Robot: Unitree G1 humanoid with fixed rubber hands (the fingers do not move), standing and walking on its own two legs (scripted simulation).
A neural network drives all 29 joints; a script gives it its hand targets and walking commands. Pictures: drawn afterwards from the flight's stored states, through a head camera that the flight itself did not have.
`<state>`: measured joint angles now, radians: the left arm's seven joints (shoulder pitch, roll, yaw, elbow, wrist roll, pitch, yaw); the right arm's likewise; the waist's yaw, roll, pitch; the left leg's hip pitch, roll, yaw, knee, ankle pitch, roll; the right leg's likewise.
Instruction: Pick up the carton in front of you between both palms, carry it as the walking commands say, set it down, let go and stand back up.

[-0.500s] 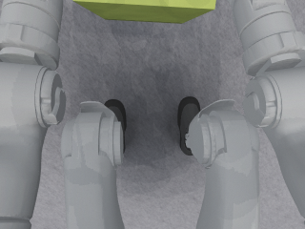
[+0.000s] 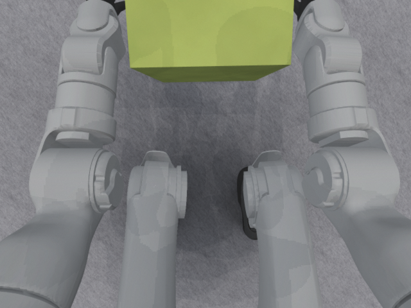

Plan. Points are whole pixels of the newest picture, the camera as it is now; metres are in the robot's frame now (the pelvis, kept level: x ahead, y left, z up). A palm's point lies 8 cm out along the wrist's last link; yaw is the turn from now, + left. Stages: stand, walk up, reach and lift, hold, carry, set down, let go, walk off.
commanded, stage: reach and lift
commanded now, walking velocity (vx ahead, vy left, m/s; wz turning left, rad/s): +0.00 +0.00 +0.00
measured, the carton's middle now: (208, 15) +0.56 +0.01 -0.17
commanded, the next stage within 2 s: none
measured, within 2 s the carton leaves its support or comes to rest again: neither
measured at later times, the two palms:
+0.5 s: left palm out of the picture +0.49 +0.16 +0.06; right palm out of the picture +0.50 -0.13 +0.07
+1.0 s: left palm out of the picture +0.44 +0.16 +0.22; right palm out of the picture +0.45 -0.14 +0.23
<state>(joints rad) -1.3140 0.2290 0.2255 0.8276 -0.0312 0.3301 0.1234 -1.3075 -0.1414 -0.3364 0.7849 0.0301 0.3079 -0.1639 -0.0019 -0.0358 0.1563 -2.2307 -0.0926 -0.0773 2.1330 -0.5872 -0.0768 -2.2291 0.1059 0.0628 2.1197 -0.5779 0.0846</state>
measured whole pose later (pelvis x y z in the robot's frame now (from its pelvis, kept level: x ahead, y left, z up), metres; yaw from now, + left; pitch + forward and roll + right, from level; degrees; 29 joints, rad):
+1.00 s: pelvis +0.05 -0.01 +0.26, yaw +1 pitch +30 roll +0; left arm -0.64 -0.06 0.39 0.65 0.22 0.35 0.02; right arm -0.66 0.12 -0.41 0.63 -0.21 0.33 -0.07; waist 0.00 -0.02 -0.23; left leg -1.29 -0.08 -0.12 1.22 -0.45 -0.05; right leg -1.30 0.10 0.12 1.23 -0.45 0.03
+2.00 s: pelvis +0.08 +0.00 +0.38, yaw +1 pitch -3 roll +0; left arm -0.31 -0.16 0.30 0.39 0.30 0.62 -0.01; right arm -0.35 0.18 -0.31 0.40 -0.30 0.60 0.00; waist 0.00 0.00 -0.02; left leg -0.19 -0.04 -0.13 0.46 -0.22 -0.02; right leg -0.19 0.05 0.15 0.46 -0.21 0.01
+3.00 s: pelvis +0.09 +0.00 +0.39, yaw +0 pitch -7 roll +0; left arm -0.26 -0.15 0.23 0.25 0.28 0.78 -0.01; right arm -0.30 0.16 -0.25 0.26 -0.28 0.75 0.01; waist -0.01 -0.01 0.00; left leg -0.06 -0.03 -0.12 0.37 -0.20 -0.01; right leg -0.07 0.04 0.15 0.38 -0.19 0.01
